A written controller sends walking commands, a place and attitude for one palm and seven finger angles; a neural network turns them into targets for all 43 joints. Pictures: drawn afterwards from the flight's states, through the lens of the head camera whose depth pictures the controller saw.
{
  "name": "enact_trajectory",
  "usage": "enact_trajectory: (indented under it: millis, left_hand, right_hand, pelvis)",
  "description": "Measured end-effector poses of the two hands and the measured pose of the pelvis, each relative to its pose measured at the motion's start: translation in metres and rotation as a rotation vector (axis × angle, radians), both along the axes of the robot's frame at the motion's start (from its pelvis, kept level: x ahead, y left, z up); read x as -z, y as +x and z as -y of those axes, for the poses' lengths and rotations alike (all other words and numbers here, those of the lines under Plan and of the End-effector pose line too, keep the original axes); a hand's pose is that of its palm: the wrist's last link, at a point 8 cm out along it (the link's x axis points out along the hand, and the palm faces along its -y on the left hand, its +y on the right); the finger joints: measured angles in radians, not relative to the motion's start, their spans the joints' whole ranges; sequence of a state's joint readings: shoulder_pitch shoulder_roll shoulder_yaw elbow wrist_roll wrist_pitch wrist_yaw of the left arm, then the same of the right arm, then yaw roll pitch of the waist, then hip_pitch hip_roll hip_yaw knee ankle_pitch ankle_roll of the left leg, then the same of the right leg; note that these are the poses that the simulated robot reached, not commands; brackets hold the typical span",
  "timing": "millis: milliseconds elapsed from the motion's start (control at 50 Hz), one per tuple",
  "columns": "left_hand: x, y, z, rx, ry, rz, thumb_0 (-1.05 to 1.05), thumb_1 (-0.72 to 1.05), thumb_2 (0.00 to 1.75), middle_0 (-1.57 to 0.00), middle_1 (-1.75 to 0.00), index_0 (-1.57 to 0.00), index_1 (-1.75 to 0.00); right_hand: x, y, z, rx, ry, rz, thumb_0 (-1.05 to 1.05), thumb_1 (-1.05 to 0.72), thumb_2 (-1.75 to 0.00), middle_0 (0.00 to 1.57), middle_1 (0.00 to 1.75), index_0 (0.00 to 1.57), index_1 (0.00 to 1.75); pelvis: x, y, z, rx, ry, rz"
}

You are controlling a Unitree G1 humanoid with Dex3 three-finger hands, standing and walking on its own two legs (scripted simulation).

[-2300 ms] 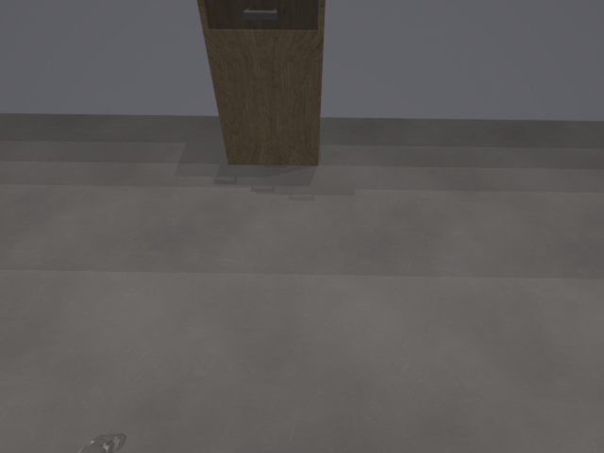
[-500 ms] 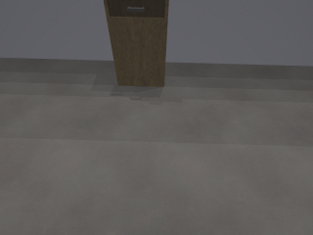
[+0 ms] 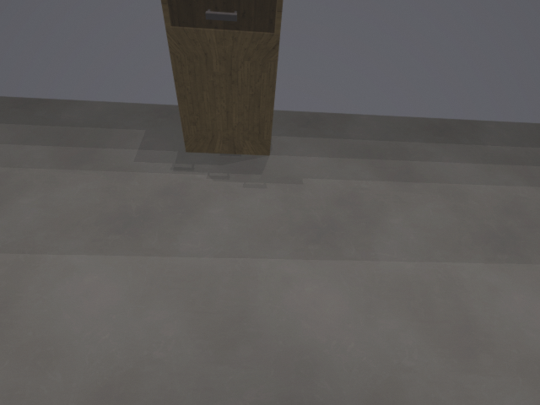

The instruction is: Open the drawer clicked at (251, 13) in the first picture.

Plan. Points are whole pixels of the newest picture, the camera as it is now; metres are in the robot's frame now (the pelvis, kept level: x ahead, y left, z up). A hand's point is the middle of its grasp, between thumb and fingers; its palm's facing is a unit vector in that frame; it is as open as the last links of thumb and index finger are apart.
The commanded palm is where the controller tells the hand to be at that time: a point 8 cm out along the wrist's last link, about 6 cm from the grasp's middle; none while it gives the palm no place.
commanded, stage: walk to a spot facing it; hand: left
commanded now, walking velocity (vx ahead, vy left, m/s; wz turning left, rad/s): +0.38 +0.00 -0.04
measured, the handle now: (221, 14) +1.47 +0.24 -0.02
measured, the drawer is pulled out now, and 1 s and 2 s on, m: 0.00 0.00 0.00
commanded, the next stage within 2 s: take the last steps up to it in 1.20 s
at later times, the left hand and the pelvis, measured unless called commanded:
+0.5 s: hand (196, 342) +0.26 +0.14 -0.17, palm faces +0.06 -0.98 -0.21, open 7.1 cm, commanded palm none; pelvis +0.20 -0.05 +0.00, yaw +3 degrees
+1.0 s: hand (188, 261) +0.43 +0.19 -0.17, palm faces +0.07 -0.99 -0.14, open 7.3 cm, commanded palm none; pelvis +0.42 +0.01 +0.01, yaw +2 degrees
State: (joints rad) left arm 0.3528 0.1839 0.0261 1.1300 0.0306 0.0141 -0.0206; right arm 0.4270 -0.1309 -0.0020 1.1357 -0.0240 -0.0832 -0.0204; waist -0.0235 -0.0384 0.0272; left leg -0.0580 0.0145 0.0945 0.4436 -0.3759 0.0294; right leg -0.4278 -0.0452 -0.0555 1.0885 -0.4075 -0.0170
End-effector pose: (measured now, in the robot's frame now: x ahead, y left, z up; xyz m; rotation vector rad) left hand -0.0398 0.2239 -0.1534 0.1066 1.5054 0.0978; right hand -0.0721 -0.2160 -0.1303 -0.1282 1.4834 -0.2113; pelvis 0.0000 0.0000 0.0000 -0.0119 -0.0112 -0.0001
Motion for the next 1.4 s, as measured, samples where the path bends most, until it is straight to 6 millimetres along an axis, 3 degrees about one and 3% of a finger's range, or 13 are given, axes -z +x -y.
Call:
enact_trajectory:
  millis: [160,280,340,480,580,700,780,880,1060,1180,1260,1340,1400]
  left_hand:
    - [-0.007,0.154,0.005,0.066,0.036,0.196,0.02,0.94,0.9,-0.2,-0.29,-0.2,-0.29]
    - [-0.003,0.274,0.028,0.11,0.079,0.394,0.01,0.93,0.9,-0.19,-0.29,-0.2,-0.29]
    - [-0.007,0.294,0.037,0.074,0.079,0.427,0.01,0.92,0.9,-0.19,-0.29,-0.2,-0.29]
    - [-0.014,0.29,0.038,-0.006,0.088,0.322,-0.01,0.96,0.9,-0.2,-0.29,-0.21,-0.3]
    - [-0.009,0.281,0.027,-0.056,0.064,0.225,-0.01,0.95,0.9,-0.2,-0.29,-0.21,-0.3]
    - [0.013,0.273,0.012,-0.14,0.017,0.084,0.0,0.92,0.9,-0.2,-0.29,-0.2,-0.3]
    - [0.01,0.294,0.001,-0.13,0.001,0.01,0.01,0.92,0.9,-0.19,-0.29,-0.2,-0.29]
    - [-0.005,0.361,-0.011,-0.104,0.006,0.061,0.01,0.92,0.9,-0.19,-0.29,-0.2,-0.29]
    - [-0.014,0.521,-0.012,-0.007,0.035,0.194,0.01,0.93,0.9,-0.19,-0.29,-0.2,-0.29]
    - [-0.012,0.648,0.012,0.099,0.066,0.317,0.01,0.92,0.9,-0.19,-0.29,-0.2,-0.29]
    - [-0.012,0.697,0.029,0.084,0.085,0.408,0.01,0.92,0.9,-0.19,-0.29,-0.2,-0.29]
    - [-0.019,0.704,0.042,0.048,0.078,0.374,0.0,0.92,0.9,-0.19,-0.29,-0.2,-0.29]
    - [-0.026,0.707,0.034,-0.006,0.11,0.359,-0.02,0.96,0.9,-0.2,-0.29,-0.21,-0.3]
  right_hand:
    - [-0.011,-0.026,-0.023,0.103,0.08,-0.248,0.0,-0.91,-0.9,0.2,0.3,0.2,0.3]
    - [0.011,0.018,0.002,0.13,0.111,-0.321,0.0,-0.91,-0.9,0.21,0.3,0.2,0.3]
    - [0.023,0.079,0.028,0.092,0.085,-0.235,0.0,-0.91,-0.9,0.2,0.3,0.2,0.3]
    - [0.012,0.277,0.07,-0.037,-0.001,0.152,0.0,-0.92,-0.9,0.2,0.3,0.2,0.3]
    - [-0.008,0.392,0.061,-0.135,-0.014,0.327,0.0,-0.92,-0.9,0.19,0.29,0.19,0.3]
    - [-0.013,0.491,0.026,-0.242,-0.03,0.412,0.0,-0.92,-0.9,0.2,0.3,0.2,0.3]
    - [-0.012,0.508,0.006,-0.221,-0.026,0.398,0.0,-0.91,-0.9,0.2,0.3,0.2,0.3]
    - [-0.013,0.493,0.006,-0.132,-0.048,0.269,-0.02,-0.96,-0.9,0.2,0.3,0.2,0.3]
    - [-0.004,0.456,0.003,0.004,0.004,-0.013,-0.01,-0.93,-0.9,0.2,0.3,0.2,0.3]
    - [0.014,0.458,0.005,0.095,0.076,-0.165,0.0,-0.92,-0.9,0.2,0.3,0.2,0.3]
    - [0.029,0.498,0.019,0.088,0.102,-0.191,0.0,-0.91,-0.9,0.2,0.3,0.2,0.3]
    - [0.028,0.582,0.038,0.028,0.079,-0.061,0.01,-0.91,-0.9,0.2,0.3,0.2,0.3]
    - [0.022,0.651,0.046,-0.023,0.061,0.061,0.0,-0.91,-0.9,0.2,0.3,0.2,0.3]
  pelvis:
    - [0.002,0.059,0.014,0.007,0.008,-0.008]
    - [0.025,0.121,0.042,-0.004,0.017,0.004]
    - [0.023,0.144,0.049,-0.024,0.004,0.02]
    - [0.003,0.197,0.05,-0.045,-0.012,0.009]
    - [-0.001,0.238,0.04,-0.057,-0.024,0.004]
    - [0.011,0.296,0.011,-0.071,-0.034,0.012]
    - [0.007,0.326,-0.003,-0.06,-0.017,0.015]
    - [-0.006,0.366,-0.012,-0.049,-0.004,-0.001]
    - [-0.007,0.447,-0.003,-0.019,0.014,-0.005]
    - [0.011,0.513,0.023,0.003,0.022,0.002]
    - [0.02,0.549,0.039,-0.017,0.019,0.017]
    - [0.008,0.577,0.043,-0.04,0.01,0.016]
    - [0.001,0.597,0.044,-0.055,0.006,0.005]
